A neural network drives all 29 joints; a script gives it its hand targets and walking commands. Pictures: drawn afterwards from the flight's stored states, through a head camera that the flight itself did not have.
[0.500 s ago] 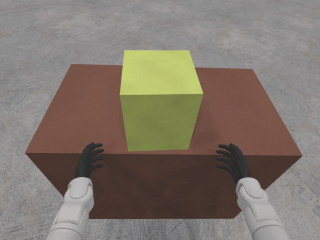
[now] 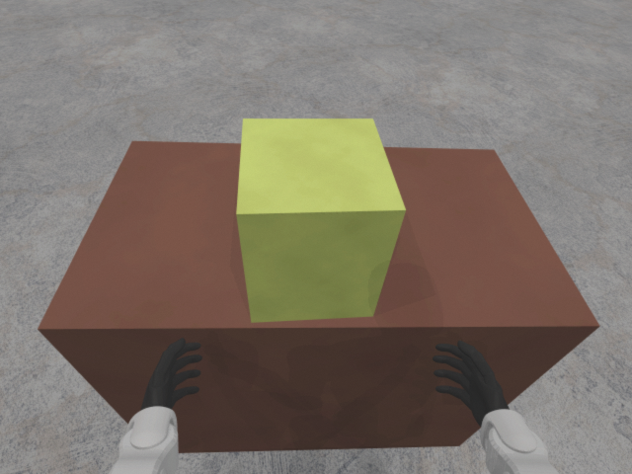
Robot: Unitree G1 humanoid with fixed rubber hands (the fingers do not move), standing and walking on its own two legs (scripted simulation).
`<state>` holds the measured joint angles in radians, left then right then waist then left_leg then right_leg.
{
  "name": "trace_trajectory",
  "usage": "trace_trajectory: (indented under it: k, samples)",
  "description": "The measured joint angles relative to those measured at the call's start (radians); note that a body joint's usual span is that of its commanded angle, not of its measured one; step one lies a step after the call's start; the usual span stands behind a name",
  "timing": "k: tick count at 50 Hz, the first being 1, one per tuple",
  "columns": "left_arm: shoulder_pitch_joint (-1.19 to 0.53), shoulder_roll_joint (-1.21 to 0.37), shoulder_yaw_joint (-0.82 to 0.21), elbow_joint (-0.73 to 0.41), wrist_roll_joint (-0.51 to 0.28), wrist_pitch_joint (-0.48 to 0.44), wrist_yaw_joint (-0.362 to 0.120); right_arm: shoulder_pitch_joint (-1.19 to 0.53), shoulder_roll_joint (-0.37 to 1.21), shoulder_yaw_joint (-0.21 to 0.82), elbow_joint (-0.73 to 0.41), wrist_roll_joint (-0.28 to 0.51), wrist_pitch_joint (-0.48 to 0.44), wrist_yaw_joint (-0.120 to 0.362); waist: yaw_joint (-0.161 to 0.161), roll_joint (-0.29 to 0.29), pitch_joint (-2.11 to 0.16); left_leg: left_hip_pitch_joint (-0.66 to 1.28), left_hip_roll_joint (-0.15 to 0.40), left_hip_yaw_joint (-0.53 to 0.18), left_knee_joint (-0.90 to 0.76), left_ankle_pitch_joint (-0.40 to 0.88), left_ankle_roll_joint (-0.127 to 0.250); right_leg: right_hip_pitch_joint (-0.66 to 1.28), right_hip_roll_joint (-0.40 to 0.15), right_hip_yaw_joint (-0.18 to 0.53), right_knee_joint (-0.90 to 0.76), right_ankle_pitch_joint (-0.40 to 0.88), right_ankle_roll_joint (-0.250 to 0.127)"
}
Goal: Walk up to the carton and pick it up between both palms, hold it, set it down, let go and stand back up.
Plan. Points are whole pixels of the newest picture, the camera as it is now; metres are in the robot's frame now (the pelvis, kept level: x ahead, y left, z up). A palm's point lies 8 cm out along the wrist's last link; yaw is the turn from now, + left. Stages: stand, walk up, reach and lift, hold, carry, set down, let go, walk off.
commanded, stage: set down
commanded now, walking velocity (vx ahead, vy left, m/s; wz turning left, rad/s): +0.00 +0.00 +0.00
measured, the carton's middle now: (311, 222) +0.48 +0.02 +0.05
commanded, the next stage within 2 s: let go in 0.06 s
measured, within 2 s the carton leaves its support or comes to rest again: neither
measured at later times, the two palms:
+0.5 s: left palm (151, 436) +0.20 +0.22 -0.07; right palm (490, 446) +0.19 -0.22 -0.07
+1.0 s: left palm out of the picture +0.12 +0.25 -0.12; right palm out of the picture +0.07 -0.23 -0.13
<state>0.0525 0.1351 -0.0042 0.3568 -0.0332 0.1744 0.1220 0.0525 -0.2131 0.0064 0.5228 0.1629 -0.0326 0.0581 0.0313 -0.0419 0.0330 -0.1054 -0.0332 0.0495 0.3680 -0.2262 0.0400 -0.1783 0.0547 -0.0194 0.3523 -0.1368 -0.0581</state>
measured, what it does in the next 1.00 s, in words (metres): stands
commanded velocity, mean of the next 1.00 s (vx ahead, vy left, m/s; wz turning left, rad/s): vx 0.00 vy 0.00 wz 0.00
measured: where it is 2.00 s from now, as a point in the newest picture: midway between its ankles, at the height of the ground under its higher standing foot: outside the picture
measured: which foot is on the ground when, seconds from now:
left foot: down 0.00-1.00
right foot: down 0.00-1.00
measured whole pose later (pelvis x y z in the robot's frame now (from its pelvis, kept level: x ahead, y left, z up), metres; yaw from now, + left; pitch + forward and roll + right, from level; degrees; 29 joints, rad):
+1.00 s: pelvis +0.04 +0.01 -0.01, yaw +0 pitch +1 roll -1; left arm 0.30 0.20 0.03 0.78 0.04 -0.02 -0.01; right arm 0.38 -0.22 -0.01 0.77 -0.05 0.00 -0.01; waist -0.02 0.02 -0.04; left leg -0.18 -0.03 0.06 0.52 -0.36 0.06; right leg -0.26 0.06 -0.01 0.50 -0.26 -0.04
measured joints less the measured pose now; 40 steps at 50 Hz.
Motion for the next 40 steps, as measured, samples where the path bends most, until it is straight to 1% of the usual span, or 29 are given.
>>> trace_trajectory:
  k: [2, 5, 9, 13, 15, 18, 23, 27, 31, 32, 34, 35, 37, 40]
  samples:
    - [0.027, 0.006, -0.002, -0.03, 0.011, 0.009, -0.007, 0.025, -0.007, 0.004, -0.013, 0.001, -0.008, -0.003, -0.004, 0.004, 0.003, 0.005, 0.003, 0.001, -0.002, -0.004, 0.0, 0.008, 0.003, 0.001, -0.009, 0.0, 0.001]
    - [0.057, 0.012, 0.007, -0.032, 0.024, 0.017, -0.026, 0.06, -0.022, 0.016, -0.006, -0.01, -0.015, -0.003, -0.008, 0.011, 0.007, 0.015, 0.006, 0.002, -0.005, -0.01, 0.0, 0.02, 0.007, 0.003, -0.019, -0.001, 0.002]
    - [0.072, 0.026, 0.008, 0.004, 0.023, 0.0, -0.035, 0.085, -0.031, 0.018, 0.019, -0.021, -0.032, 0.005, -0.01, 0.019, 0.008, 0.009, 0.008, 0.006, 0.004, -0.021, 0.002, 0.012, 0.009, 0.008, -0.009, -0.011, 0.002]
    - [0.102, 0.033, 0.012, 0.012, 0.021, -0.026, -0.045, 0.115, -0.024, 0.026, 0.02, -0.03, -0.069, 0.005, -0.013, 0.022, 0.006, 0.001, 0.01, 0.007, 0.012, -0.03, 0.002, 0.005, 0.011, 0.009, -0.004, -0.017, 0.003]
    - [0.105, 0.032, 0.013, 0.032, 0.029, -0.046, -0.046, 0.116, -0.02, 0.027, 0.041, -0.038, -0.091, 0.01, -0.013, 0.023, 0.009, -0.001, 0.011, 0.007, 0.019, -0.035, 0.001, 0.005, 0.012, 0.008, -0.002, -0.02, 0.003]
    - [0.102, 0.028, 0.011, 0.082, 0.05, -0.044, -0.059, 0.1, -0.017, 0.03, 0.113, -0.058, -0.105, 0.009, -0.015, 0.027, 0.018, 0.007, 0.013, 0.005, 0.021, -0.039, 0.001, 0.018, 0.014, 0.006, -0.007, -0.021, 0.002]
    - [0.104, 0.028, 0.001, 0.096, 0.034, -0.059, -0.052, 0.094, -0.011, 0.003, 0.149, -0.077, -0.129, 0.014, -0.01, 0.032, 0.022, -0.005, 0.014, 0.006, 0.044, -0.051, 0.002, 0.004, 0.014, 0.007, 0.016, -0.033, 0.003]
    - [0.095, 0.033, 0.005, 0.119, 0.037, -0.059, -0.06, 0.079, -0.013, 0.004, 0.184, -0.09, -0.145, 0.011, -0.014, 0.032, 0.024, -0.001, 0.013, 0.005, 0.048, -0.054, 0.002, 0.008, 0.014, 0.005, 0.023, -0.038, 0.003]
    - [0.101, 0.036, 0.011, 0.12, 0.036, -0.053, -0.066, 0.085, -0.012, -0.002, 0.209, -0.092, -0.155, 0.007, -0.012, 0.033, 0.028, 0.013, 0.015, 0.004, 0.045, -0.055, 0.0, 0.023, 0.015, 0.005, 0.018, -0.037, 0.002]
    - [0.105, 0.038, 0.011, 0.125, 0.043, -0.062, -0.071, 0.094, -0.011, -0.004, 0.205, -0.105, -0.147, 0.004, -0.011, 0.034, 0.025, 0.011, 0.016, 0.003, 0.048, -0.056, 0.001, 0.022, 0.016, 0.004, 0.019, -0.038, 0.002]
    - [0.124, 0.046, 0.014, 0.167, 0.074, -0.115, -0.098, 0.125, -0.011, -0.014, 0.184, -0.176, -0.079, -0.017, -0.015, 0.041, -0.004, -0.02, 0.019, -0.002, 0.078, -0.07, 0.005, -0.003, 0.018, -0.002, 0.039, -0.048, 0.005]
    - [0.138, 0.053, 0.019, 0.19, 0.083, -0.136, -0.113, 0.14, -0.012, -0.017, 0.18, -0.2, -0.044, -0.027, -0.017, 0.044, -0.014, -0.033, 0.021, -0.002, 0.096, -0.081, 0.006, -0.014, 0.02, -0.003, 0.052, -0.056, 0.005]
    - [0.166, 0.063, 0.032, 0.234, 0.091, -0.162, -0.132, 0.17, -0.016, -0.023, 0.182, -0.22, 0.003, -0.041, -0.025, 0.047, -0.031, -0.053, 0.023, -0.002, 0.124, -0.099, 0.008, -0.035, 0.021, -0.005, 0.079, -0.072, 0.004]
    - [0.204, 0.07, 0.043, 0.294, 0.091, -0.182, -0.143, 0.224, -0.023, -0.03, 0.2, -0.223, 0.029, -0.052, -0.032, 0.047, -0.053, -0.072, 0.021, -0.001, 0.147, -0.116, 0.01, -0.059, 0.019, -0.004, 0.112, -0.094, 0.004]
